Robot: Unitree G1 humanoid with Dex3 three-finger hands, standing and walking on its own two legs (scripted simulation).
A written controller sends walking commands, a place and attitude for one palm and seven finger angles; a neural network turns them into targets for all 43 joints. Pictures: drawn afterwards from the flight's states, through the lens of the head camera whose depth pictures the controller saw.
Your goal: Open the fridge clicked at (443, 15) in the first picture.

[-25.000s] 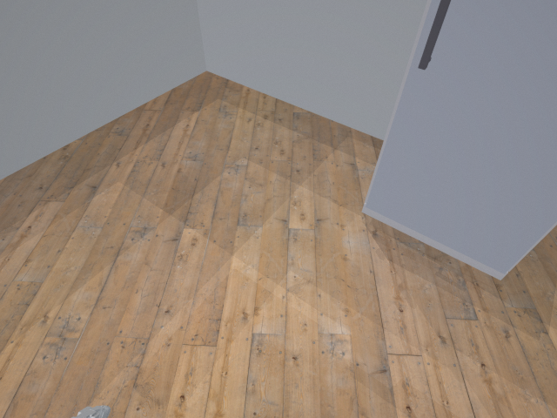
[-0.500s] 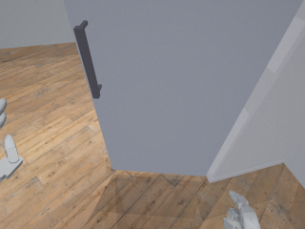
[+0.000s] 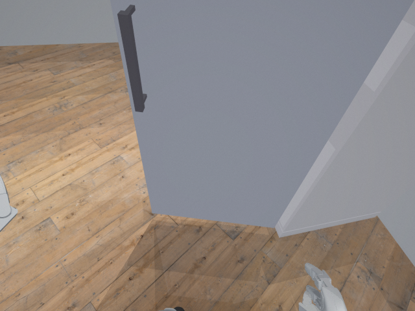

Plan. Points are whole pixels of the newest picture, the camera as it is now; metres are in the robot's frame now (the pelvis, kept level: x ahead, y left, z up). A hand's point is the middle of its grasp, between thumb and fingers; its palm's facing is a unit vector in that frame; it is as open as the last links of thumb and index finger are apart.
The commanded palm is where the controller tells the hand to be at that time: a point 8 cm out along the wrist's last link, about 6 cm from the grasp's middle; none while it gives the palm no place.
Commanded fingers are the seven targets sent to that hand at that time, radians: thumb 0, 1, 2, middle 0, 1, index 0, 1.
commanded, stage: step back with the hand held close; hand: left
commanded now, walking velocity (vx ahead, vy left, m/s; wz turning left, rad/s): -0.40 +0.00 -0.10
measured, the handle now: (135, 63) +0.61 +0.23 +0.15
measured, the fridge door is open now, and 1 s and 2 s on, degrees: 71 71 71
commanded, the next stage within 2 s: stop stepping back and stand still in 0.42 s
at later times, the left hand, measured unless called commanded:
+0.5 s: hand out of the picture +0.15 +0.29 +0.18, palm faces +0.37 -0.84 -0.40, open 7.4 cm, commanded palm +0.09 +0.33 +0.19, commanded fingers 0.00 0.90 0.90 -0.20 -0.30 -0.20 -0.30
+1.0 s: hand out of the picture +0.09 +0.32 +0.18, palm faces +0.31 -0.84 -0.44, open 7.4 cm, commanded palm +0.05 +0.36 +0.19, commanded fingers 0.00 0.90 0.90 -0.20 -0.30 -0.20 -0.30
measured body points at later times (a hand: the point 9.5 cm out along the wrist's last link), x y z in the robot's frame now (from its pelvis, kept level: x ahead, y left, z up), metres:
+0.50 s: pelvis -0.06 +0.03 +0.01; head -0.05 +0.07 +0.46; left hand +0.13 +0.34 +0.20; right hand +0.10 -0.20 -0.06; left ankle +0.13 +0.09 -0.72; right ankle -0.13 -0.09 -0.71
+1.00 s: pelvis -0.13 +0.08 +0.01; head -0.14 +0.10 +0.46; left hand +0.07 +0.36 +0.20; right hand -0.02 -0.18 -0.08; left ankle -0.04 +0.15 -0.71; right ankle -0.15 +0.00 -0.73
